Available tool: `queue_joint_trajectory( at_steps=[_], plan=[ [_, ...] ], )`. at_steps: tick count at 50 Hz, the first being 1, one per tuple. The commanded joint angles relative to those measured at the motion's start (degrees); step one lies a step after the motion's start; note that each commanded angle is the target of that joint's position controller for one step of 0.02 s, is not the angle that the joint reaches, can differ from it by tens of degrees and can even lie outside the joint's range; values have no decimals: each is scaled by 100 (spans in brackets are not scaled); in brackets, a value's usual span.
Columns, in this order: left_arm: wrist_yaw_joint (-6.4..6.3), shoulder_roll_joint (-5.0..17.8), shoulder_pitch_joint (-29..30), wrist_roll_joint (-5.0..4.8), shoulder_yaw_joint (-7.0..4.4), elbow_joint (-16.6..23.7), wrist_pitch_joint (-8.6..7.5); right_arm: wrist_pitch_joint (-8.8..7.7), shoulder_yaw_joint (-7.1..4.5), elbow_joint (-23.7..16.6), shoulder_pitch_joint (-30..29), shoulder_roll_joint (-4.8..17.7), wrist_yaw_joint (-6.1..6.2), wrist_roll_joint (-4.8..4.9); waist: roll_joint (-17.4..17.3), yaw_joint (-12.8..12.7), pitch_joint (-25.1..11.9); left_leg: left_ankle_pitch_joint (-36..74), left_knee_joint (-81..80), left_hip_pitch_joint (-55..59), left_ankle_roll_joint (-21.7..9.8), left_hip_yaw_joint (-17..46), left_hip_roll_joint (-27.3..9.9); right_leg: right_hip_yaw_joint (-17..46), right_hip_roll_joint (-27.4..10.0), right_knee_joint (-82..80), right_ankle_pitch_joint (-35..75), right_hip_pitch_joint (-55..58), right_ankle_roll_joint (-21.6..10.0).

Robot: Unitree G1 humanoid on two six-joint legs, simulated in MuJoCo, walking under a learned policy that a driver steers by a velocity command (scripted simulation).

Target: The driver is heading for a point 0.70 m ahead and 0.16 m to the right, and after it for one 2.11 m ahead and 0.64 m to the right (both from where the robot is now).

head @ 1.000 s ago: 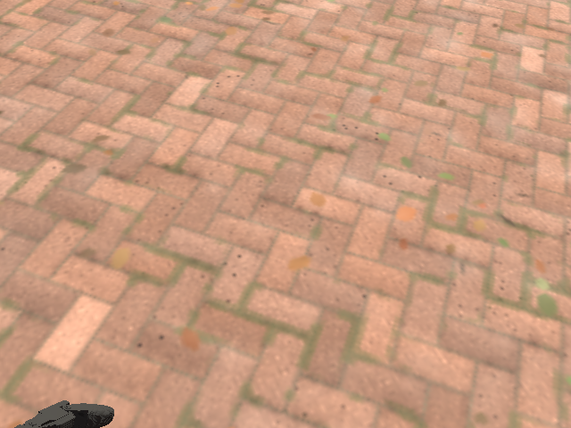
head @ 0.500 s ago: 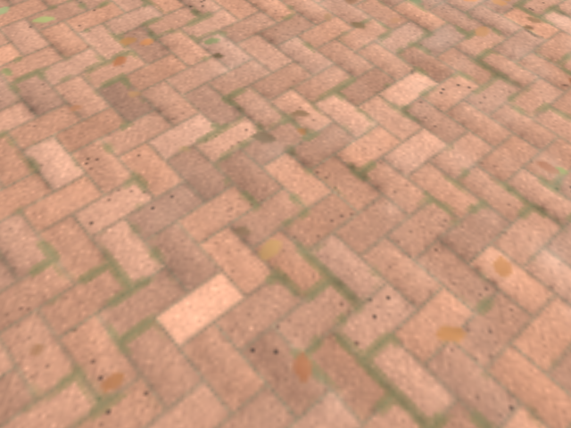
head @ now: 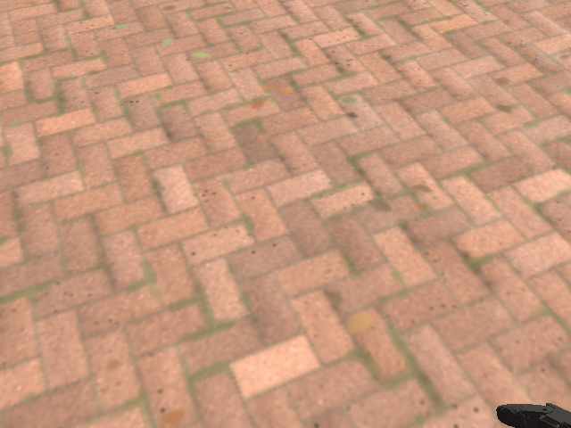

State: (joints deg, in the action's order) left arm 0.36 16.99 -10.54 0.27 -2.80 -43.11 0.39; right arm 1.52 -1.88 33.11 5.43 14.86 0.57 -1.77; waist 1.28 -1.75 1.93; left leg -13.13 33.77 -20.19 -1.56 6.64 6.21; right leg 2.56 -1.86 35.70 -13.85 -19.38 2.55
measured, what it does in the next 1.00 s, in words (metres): walks ahead, turning right: right foot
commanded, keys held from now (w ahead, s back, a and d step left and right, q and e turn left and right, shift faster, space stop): e+shift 0.02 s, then w+e+shift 0.50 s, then w+q+shift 0.48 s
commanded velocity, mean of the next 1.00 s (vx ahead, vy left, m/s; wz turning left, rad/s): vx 0.75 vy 0.00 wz -0.26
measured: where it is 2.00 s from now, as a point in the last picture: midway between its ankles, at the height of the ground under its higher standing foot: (443, 230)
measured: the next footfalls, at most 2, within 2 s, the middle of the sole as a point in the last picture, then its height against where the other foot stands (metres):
right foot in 0.64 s outside the picture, level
left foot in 1.12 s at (445, 324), level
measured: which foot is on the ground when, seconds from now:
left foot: down 0.00-0.66, up 0.68-1.00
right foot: down 0.00-0.24, up 0.26-0.62, down 0.64-1.00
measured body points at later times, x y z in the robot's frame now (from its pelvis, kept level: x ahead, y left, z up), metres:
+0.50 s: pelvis +0.14 -0.05 +0.00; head +0.16 -0.06 +0.45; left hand +0.45 +0.10 -0.06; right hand +0.02 -0.33 -0.10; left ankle +0.03 +0.12 -0.73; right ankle +0.18 -0.21 -0.65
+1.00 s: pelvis +0.48 -0.30 +0.00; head +0.51 -0.30 +0.45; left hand +0.53 -0.03 -0.13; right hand +0.55 -0.58 -0.12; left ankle +0.71 -0.27 -0.66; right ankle +0.30 -0.28 -0.73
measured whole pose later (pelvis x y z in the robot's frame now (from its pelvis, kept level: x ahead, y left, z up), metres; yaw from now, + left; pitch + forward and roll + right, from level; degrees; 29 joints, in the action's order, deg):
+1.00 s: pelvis +0.48 -0.30 +0.00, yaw -17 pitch +0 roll -1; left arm 0.2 14.7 -26.9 1.1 -2.1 -51.1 -6.0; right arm -0.8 -1.9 45.2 8.5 16.1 -4.2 -0.2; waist -1.4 -1.4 2.5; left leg 3.9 52.4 -46.6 -6.4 -6.4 -3.6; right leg -15.4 5.0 9.5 -22.5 12.1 -2.8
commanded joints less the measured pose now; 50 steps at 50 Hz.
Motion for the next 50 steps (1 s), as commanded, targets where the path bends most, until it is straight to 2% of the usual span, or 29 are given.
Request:
queue_joint_trajectory(
  at_steps=[1, 2, 3, 4, 6, 10, 12, 13, 14, 15, 16, 19, 23, 26, 28, 30, 31, 32, 33, 34, 35, 36, 37, 39, 40, 42, 45, 47, 50],
  plan=[
    [4, 1268, 663, 19, -239, 771, -149, -108, -248, -112, 798, 810, 60, -75, 300, 747, -145, -945, 105, 196, -20, -13, -375, 1231, -723, -1089, 1784, 14, -721],
    [-27, 1280, 528, -28, -276, 671, -125, -131, -227, -249, 569, 701, 102, -91, 999, 702, -200, -1143, 432, 281, 238, -545, -143, 2011, -988, -1686, -132, -284, -1223],
    [-41, 1281, 45, -89, -324, 589, -102, -180, -272, -362, 142, 796, 106, 65, 1099, 317, -75, -1429, 809, -52, 229, -647, -48, 2654, -1045, -2194, -2407, -205, -1447],
    [-72, 1242, -311, -113, -321, 476, -113, -249, -299, -426, -141, 777, 60, 223, 1206, 137, 84, -1515, 1113, -333, 171, -497, -96, 3194, -1201, -2543, -3594, -157, -1570],
    [-136, 1232, -568, -155, -349, 412, -205, -431, -327, -510, -319, 745, -58, 326, 1258, 55, 183, -1857, 1495, -762, 69, -115, -299, 3512, -1310, -2665, -3390, 195, -1628],
    [-209, 931, -30, -311, -334, 735, -99, -791, -300, -261, -29, 322, -164, 332, 836, 425, -98, -830, -878, 860, 66, -357, -173, 2498, -297, -2168, -1877, -63, -1172],
    [-213, 637, 426, -281, -269, 1065, -69, -774, -465, 168, 931, 626, -83, 382, 578, 822, -452, 337, -1783, 2900, 30, -385, -624, 1966, 132, -1318, -1401, -1267, -794],
    [-6, 649, 463, 164, -395, 1006, -27, -606, -447, 386, 1866, 1149, 63, -91, -582, 1138, -686, -1538, -2099, 4183, -171, 602, -1551, 826, 861, 276, -1436, -2489, -486],
    [72, 291, 491, 138, -272, 1312, -45, -505, -544, 223, 1484, 1607, 132, -244, -1511, 957, -468, -2720, -2436, 3876, -642, 2514, -3040, 334, 796, 1419, -1525, -3702, -431],
    [152, 518, 825, 204, -266, 1425, -40, -480, -490, 242, 1342, 1317, 143, -265, -920, 866, -192, -2828, -2301, 3249, -898, 2583, -3273, 361, 5, 2120, -1024, -3844, -458],
    [240, 501, 782, 173, -277, 1347, -35, -508, -367, 249, 1237, 988, 101, -198, -590, 717, -23, -2611, -2323, 3047, -790, 2087, -2930, 378, -10, 2466, -717, -3882, -450],
    [494, 537, 442, 231, -262, 1160, 48, -620, -287, 461, 1394, 952, 58, -79, -813, 551, 0, -1435, -2507, 2716, -491, 626, -2281, 76, -122, 3331, -237, -3682, -385],
    [611, 519, 1152, 208, -159, 1441, 99, -759, -258, 800, 1758, 941, -16, -73, -736, 591, 517, -250, -2733, 2422, -378, -468, -2178, -41, -272, 3131, 317, -3755, -394],
    [693, 471, 1723, 200, -45, 1625, 80, -791, -250, 995, 1855, 969, -9, -87, -702, 647, 805, 439, -2958, 2150, -273, -1302, -2096, -623, -293, 2068, 541, -3113, -571],
    [673, 221, 1823, 209, 97, 1652, 8, -785, -205, 1229, 2142, 964, -6, -92, -593, 614, 911, 2135, -3037, 1802, -312, -1584, -2150, -920, -2, 1118, 263, -1996, -913],
    [501, 414, 1132, 235, 16, 1427, -16, -729, -255, 1468, 2257, 1389, 15, -56, -862, 116, 336, 6159, -1879, 2038, -423, -1773, -2310, -1257, 718, 884, -473, -538, -1238],
    [394, 656, 43, 249, -109, 1128, -31, -664, -291, 1542, 2241, 1641, 33, -15, -971, -481, -296, 7186, -537, 1844, -473, -1745, -2411, -1194, 967, 717, -777, 789, -1351],
    [283, 902, -1248, 279, -254, 743, -85, -635, -278, 1507, 1999, 1705, 36, 91, -801, -1271, -916, 6496, 1213, 831, -424, -1772, -2202, -714, 772, 48, -260, 2698, -1429],
    [158, 1590, -1523, 436, -411, 567, -140, -641, -46, 1263, 2337, 712, -104, 153, 569, -872, -1791, 693, 3707, -1167, -308, -1432, -1332, 1436, -1024, -380, -2140, 4638, -1482],
    [101, 1894, -1893, 356, -444, 738, -193, -741, -44, 992, 2185, 647, -128, 314, 907, -976, -2993, -1565, 5203, -1829, -328, -28, -492, 4196, -2426, -1526, -2991, 4794, -1461],
    [62, 1649, -1667, 344, -430, 500, -220, -732, -196, 827, 1129, 1110, -90, 325, -23, -1042, -1949, -643, 5325, -2267, -408, 383, -671, 3519, -2036, -1881, -2464, 3792, -1126],
    [21, 1318, -1322, 342, -332, 322, -289, -736, -138, 833, 1272, 852, -91, 325, 100, -539, -839, -206, 4994, -2326, -386, 49, -964, 2618, -1990, -1869, -1614, 2725, -1108],
    [44, 953, -896, 328, -239, 312, -359, -679, -103, 1037, 1455, 718, -135, 227, -105, -179, -347, 55, 4498, -1971, -333, -72, -1265, 1905, -1666, -2012, -1064, 1859, -965],
    [43, 529, -559, 198, -97, 271, -475, -413, -83, 1406, 2075, 455, -245, 86, 379, 306, -153, 218, 4183, -1295, -208, -153, -1442, 838, -1290, -2382, -785, 940, -801],
    [58, 343, -633, 157, -57, 182, -556, -326, -91, 1463, 2006, 391, -291, 99, 285, 327, -10, 284, 4144, -1346, -201, -161, -1478, 577, -1187, -2554, -557, 843, -706],
    [83, 298, -725, 69, -67, -23, -678, -211, -101, 1417, 1592, 258, -355, 127, 191, 363, 415, 662, 4007, -1909, -203, -246, -1462, -190, -965, -2882, 179, 868, -424],
    [112, 64, -882, 89, -8, -201, -777, -234, -40, 1113, 700, 156, -410, 184, 404, 291, 759, 1497, 3096, -2169, -294, -730, -1269, -1286, -572, -3065, 1883, 871, -278],
    [34, 74, -1089, 90, 23, -322, -780, -281, -6, 958, 297, 195, -467, 169, 255, 264, 730, 1786, 2476, -2242, -421, -1166, -1085, -1660, -549, -3046, 3291, 1331, -277],
    [-137, 393, -1108, 70, 12, -406, -749, -309, 73, 805, 27, 204, -544, 151, 139, 402, 568, 2025, 1162, -1462, -654, -1786, -656, -2021, -642, -2815, 5701, 1861, -124]
  ],
)
Velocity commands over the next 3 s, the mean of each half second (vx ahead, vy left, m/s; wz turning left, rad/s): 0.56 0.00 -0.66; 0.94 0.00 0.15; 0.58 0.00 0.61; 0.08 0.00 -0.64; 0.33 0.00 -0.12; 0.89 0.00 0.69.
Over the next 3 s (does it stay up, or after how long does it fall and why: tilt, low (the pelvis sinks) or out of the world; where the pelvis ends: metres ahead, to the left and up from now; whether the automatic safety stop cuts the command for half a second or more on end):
stays up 1.46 -0.45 0.00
